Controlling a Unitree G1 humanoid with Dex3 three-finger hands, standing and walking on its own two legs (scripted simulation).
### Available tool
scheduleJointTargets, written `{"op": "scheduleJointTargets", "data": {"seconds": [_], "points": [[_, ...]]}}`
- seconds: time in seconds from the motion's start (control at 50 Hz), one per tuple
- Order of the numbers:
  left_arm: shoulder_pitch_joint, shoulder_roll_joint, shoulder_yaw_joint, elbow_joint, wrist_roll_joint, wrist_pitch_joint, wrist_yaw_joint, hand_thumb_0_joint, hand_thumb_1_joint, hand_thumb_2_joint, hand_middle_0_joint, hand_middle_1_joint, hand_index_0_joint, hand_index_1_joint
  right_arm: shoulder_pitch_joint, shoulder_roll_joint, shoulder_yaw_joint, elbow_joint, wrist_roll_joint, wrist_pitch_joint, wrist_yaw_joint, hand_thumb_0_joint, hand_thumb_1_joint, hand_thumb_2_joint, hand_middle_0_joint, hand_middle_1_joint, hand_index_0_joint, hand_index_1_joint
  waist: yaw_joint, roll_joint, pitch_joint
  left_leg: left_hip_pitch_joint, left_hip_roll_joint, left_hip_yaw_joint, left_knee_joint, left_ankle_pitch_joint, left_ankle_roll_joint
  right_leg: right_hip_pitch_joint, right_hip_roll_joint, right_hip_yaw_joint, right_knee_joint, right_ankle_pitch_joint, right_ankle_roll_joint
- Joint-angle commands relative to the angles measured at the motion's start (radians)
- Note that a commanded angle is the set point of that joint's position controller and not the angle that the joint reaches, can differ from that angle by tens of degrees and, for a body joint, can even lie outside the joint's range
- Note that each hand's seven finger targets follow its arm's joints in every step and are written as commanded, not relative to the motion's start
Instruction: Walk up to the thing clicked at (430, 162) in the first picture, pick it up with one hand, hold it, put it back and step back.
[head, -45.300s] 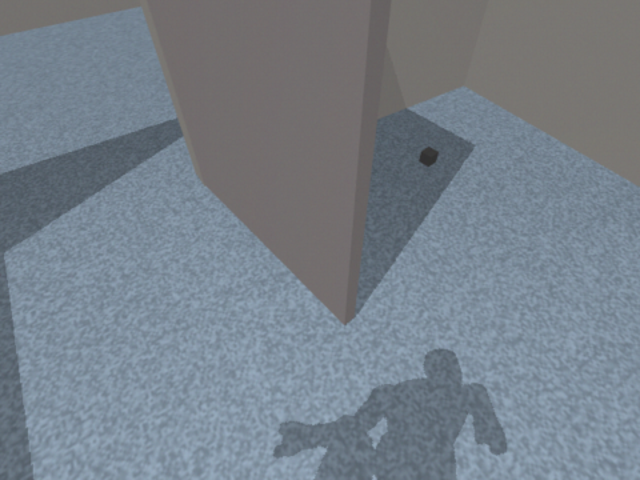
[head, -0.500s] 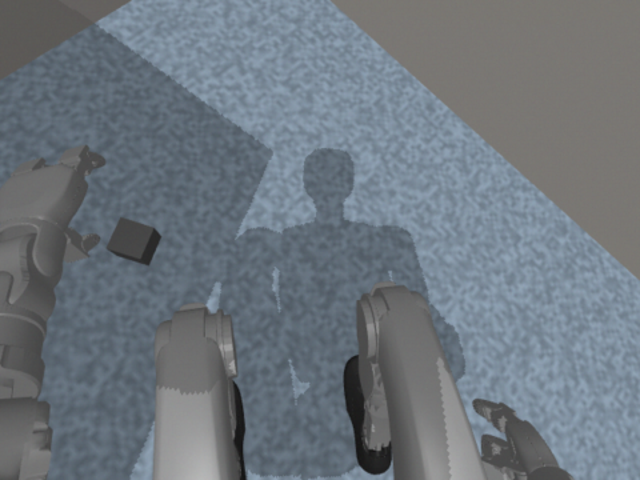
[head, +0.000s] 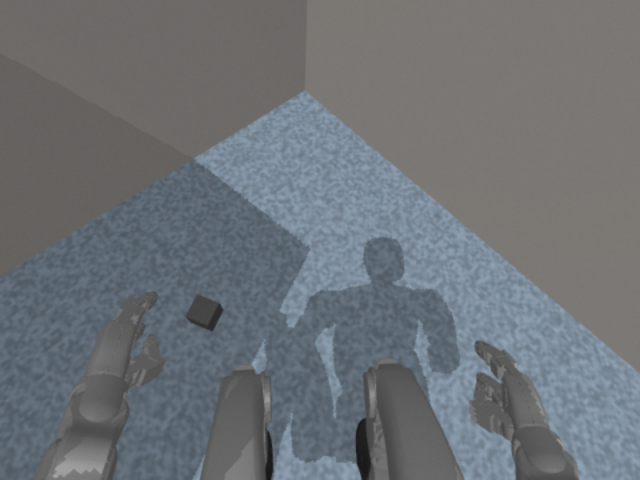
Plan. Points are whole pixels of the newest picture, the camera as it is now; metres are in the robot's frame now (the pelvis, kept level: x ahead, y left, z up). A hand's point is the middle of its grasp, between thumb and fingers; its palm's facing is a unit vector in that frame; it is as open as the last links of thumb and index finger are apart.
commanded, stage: home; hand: left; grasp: from above
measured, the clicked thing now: (205, 313) +0.47 +0.26 -0.54
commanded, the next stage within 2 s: none
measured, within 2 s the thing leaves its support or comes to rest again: neither
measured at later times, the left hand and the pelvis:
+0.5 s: hand (102, 377) +0.23 +0.19 +0.10, palm faces +0.09 -0.97 -0.21, open 7.4 cm; pelvis +0.07 +0.01 +0.15, yaw +2 degrees
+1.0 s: hand (100, 384) +0.23 +0.19 +0.10, palm faces +0.09 -0.98 -0.20, open 7.7 cm; pelvis +0.07 +0.00 +0.15, yaw +3 degrees
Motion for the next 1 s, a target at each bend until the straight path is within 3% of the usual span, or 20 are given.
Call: {"op": "scheduleJointTargets", "data": {"seconds": [0.0, 0.06, 0.14, 0.3, 0.4, 0.5, 0.58, 0.68, 0.72, 0.82, 0.88, 0.9, 0.96, 0.98], "points": [[-0.009, 0.116, 0.071, -0.260, -0.092, 0.033, 0.034, 0.000, 0.899, 0.899, -0.200, -0.298, -0.200, -0.298, 0.053, -0.139, -0.053, -0.126, 0.010, -0.066, -0.040, 0.000, -0.899, -0.900, 0.200, 0.300, 0.200, 0.300, -0.024, 0.032, -0.351, 0.430, -0.026, 0.014, -0.373, 0.032, 0.042, 0.402, 0.033, 0.034, -0.389, 0.061, -0.032], [0.045, 0.067, 0.062, -0.266, -0.129, 0.066, 0.048, 0.000, 0.899, 0.899, -0.200, -0.297, -0.200, -0.298, 0.081, -0.124, -0.037, -0.114, 0.009, -0.085, -0.063, 0.000, -0.899, -0.900, 0.200, 0.300, 0.200, 0.300, -0.031, 0.039, -0.297, 0.519, -0.023, 0.011, -0.439, 0.126, 0.037, 0.469, 0.034, 0.028, -0.443, 0.150, -0.032], [0.153, 0.029, 0.087, -0.323, -0.186, 0.105, 0.056, 0.000, 0.899, 0.899, -0.200, -0.297, -0.200, -0.298, 0.112, -0.112, -0.023, -0.126, 0.005, -0.110, -0.096, 0.000, -0.899, -0.900, 0.200, 0.300, 0.200, 0.300, -0.017, 0.052, -0.268, 0.637, -0.028, 0.021, -0.525, 0.238, 0.034, 0.610, 0.033, 0.026, -0.545, 0.245, -0.032], [0.361, -0.030, 0.081, -0.455, -0.241, 0.181, 0.046, 0.000, 0.899, 0.899, -0.200, -0.297, -0.200, -0.298, 0.155, -0.097, -0.014, -0.164, -0.009, -0.151, -0.138, 0.000, -0.899, -0.900, 0.200, 0.300, 0.200, 0.300, 0.004, 0.068, -0.159, 0.842, -0.029, 0.032, -0.706, 0.365, 0.024, 0.801, 0.039, -0.002, -0.717, 0.359, -0.026], [0.438, -0.053, 0.048, -0.514, -0.234, 0.198, 0.030, 0.000, 0.899, 0.899, -0.200, -0.298, -0.200, -0.298, 0.159, -0.091, -0.013, -0.177, -0.018, -0.172, -0.151, 0.000, -0.899, -0.900, 0.200, 0.300, 0.200, 0.300, 0.002, 0.036, -0.089, 0.894, -0.027, 0.026, -0.767, 0.411, 0.025, 0.843, 0.050, -0.027, -0.764, 0.389, -0.025], [0.462, -0.050, 0.057, -0.543, -0.232, 0.199, 0.009, 0.000, 0.899, 0.899, -0.200, -0.298, -0.200, -0.298, 0.145, -0.097, -0.019, -0.192, -0.028, -0.196, -0.156, 0.000, -0.899, -0.900, 0.200, 0.300, 0.200, 0.300, 0.010, -0.002, -0.029, 0.901, -0.030, 0.030, -0.810, 0.351, 0.031, 0.859, 0.049, -0.038, -0.805, 0.328, -0.019], [0.432, -0.052, 0.042, -0.513, -0.224, 0.194, -0.008, 0.000, 0.898, 0.898, -0.200, -0.297, -0.199, -0.297, 0.138, -0.108, -0.022, -0.185, -0.033, -0.214, -0.156, 0.000, -0.899, -0.900, 0.200, 0.300, 0.200, 0.300, -0.003, -0.011, 0.009, 0.911, -0.027, 0.026, -0.827, 0.321, 0.030, 0.840, 0.048, -0.042, -0.808, 0.298, -0.018], [0.418, -0.039, 0.060, -0.544, -0.220, 0.180, -0.015, 0.000, 0.834, 0.861, -0.193, -0.286, -0.193, -0.286, 0.139, -0.110, -0.025, -0.178, -0.040, -0.230, -0.152, 0.000, -0.898, -0.900, 0.200, 0.300, 0.200, 0.300, 0.011, 0.036, -0.028, 0.935, -0.030, 0.029, -0.825, 0.336, 0.024, 0.861, 0.045, -0.035, -0.795, 0.309, -0.019], [0.413, -0.037, 0.054, -0.546, -0.218, 0.178, -0.015, 0.000, 0.877, 0.886, -0.197, -0.293, -0.197, -0.294, 0.139, -0.111, -0.024, -0.174, -0.038, -0.232, -0.151, 0.000, -0.898, -0.900, 0.201, 0.300, 0.201, 0.300, 0.011, 0.050, -0.037, 0.955, -0.026, 0.024, -0.830, 0.354, 0.020, 0.859, 0.046, -0.035, -0.789, 0.322, -0.022], [0.429, -0.043, 0.052, -0.537, -0.216, 0.174, -0.009, 0.000, 0.785, 0.833, -0.188, -0.278, -0.188, -0.278, 0.133, -0.109, -0.022, -0.167, -0.042, -0.233, -0.148, 0.000, -0.898, -0.900, 0.200, 0.300, 0.200, 0.300, 0.013, 0.046, -0.049, 0.956, -0.025, 0.018, -0.824, 0.386, 0.018, 0.871, 0.048, -0.036, -0.785, 0.347, -0.024], [0.435, -0.040, 0.054, -0.528, -0.217, 0.176, -0.007, 0.000, 0.804, 0.843, -0.190, -0.281, -0.190, -0.281, 0.130, -0.110, -0.021, -0.168, -0.040, -0.231, -0.148, 0.000, -0.898, -0.900, 0.200, 0.300, 0.200, 0.300, 0.023, 0.034, -0.035, 0.945, -0.026, 0.019, -0.822, 0.384, 0.020, 0.875, 0.047, -0.037, -0.790, 0.349, -0.022], [0.440, -0.043, 0.055, -0.519, -0.220, 0.178, -0.006, 0.000, 0.884, 0.890, -0.198, -0.295, -0.198, -0.295, 0.128, -0.108, -0.019, -0.173, -0.038, -0.228, -0.147, 0.000, -0.898, -0.900, 0.200, 0.300, 0.200, 0.300, 0.023, 0.011, -0.038, 0.940, -0.029, 0.029, -0.817, 0.378, 0.025, 0.882, 0.045, -0.033, -0.799, 0.348, -0.020], [0.432, -0.046, 0.050, -0.521, -0.223, 0.179, -0.009, 0.000, 0.865, 0.879, -0.196, -0.291, -0.196, -0.292, 0.128, -0.110, -0.018, -0.168, -0.039, -0.230, -0.147, 0.000, -0.898, -0.900, 0.200, 0.300, 0.200, 0.300, 0.014, 0.008, -0.044, 0.935, -0.031, 0.034, -0.810, 0.374, 0.028, 0.889, 0.042, -0.028, -0.800, 0.353, -0.017], [0.437, -0.043, 0.057, -0.530, -0.223, 0.180, -0.007, 0.000, 0.875, 0.885, -0.197, -0.293, -0.197, -0.293, 0.129, -0.107, -0.019, -0.169, -0.038, -0.229, -0.148, 0.000, -0.898, -0.900, 0.200, 0.300, 0.200, 0.300, 0.024, 0.017, -0.064, 0.946, -0.030, 0.034, -0.807, 0.401, 0.026, 0.897, 0.042, -0.028, -0.794, 0.373, -0.019]]}}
